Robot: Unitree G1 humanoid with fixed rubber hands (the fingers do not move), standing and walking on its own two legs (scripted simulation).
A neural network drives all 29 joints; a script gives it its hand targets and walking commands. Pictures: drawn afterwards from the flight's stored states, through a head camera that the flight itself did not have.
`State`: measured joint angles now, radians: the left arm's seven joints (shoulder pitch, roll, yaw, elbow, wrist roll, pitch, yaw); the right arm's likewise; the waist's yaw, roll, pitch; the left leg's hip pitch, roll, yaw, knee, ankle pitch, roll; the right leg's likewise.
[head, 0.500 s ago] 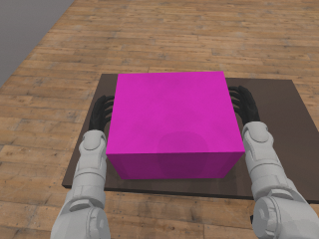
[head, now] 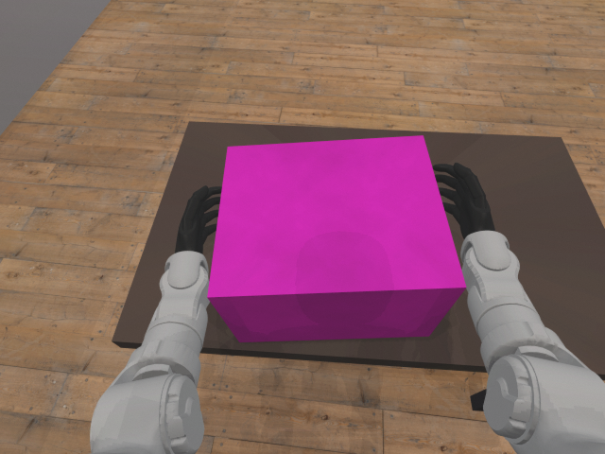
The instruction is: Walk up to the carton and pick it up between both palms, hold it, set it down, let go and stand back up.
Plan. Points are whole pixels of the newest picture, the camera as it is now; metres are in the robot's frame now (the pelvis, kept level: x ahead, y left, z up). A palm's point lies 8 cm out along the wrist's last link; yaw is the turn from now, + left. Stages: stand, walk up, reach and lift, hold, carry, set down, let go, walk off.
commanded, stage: set down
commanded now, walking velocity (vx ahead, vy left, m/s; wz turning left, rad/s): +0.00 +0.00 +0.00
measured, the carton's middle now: (328, 241) +0.42 -0.01 -0.02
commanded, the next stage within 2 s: none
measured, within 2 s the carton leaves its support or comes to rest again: rests again in 0.80 s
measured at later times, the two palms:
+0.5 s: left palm (195, 252) +0.39 +0.19 -0.01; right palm (461, 227) +0.41 -0.20 +0.03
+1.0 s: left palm (196, 254) +0.39 +0.19 -0.01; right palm (461, 232) +0.41 -0.20 +0.02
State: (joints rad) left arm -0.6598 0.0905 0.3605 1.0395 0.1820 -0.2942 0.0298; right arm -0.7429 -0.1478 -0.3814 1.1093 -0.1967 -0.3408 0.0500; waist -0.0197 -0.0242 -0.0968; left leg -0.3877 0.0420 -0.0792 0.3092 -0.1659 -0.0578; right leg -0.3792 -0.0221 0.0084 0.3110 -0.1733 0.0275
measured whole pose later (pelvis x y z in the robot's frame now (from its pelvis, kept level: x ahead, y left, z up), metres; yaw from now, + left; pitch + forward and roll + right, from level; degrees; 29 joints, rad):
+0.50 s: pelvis +0.00 +0.00 +0.00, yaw +0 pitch +19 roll +0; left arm -0.69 0.11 0.36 1.16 0.18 -0.40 0.05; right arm -0.79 -0.15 -0.43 1.22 -0.24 -0.43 0.05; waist -0.02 -0.02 -0.13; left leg -0.49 0.04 -0.08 0.32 -0.16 -0.06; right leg -0.48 -0.02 0.01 0.31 -0.16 0.03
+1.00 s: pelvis +0.00 +0.00 +0.00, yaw +0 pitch +20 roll +0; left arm -0.70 0.11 0.37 1.20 0.18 -0.47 0.06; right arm -0.79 -0.16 -0.46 1.26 -0.25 -0.50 0.05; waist -0.02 -0.02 -0.14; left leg -0.53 0.05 -0.08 0.33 -0.16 -0.06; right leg -0.51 -0.02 0.01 0.31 -0.16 0.03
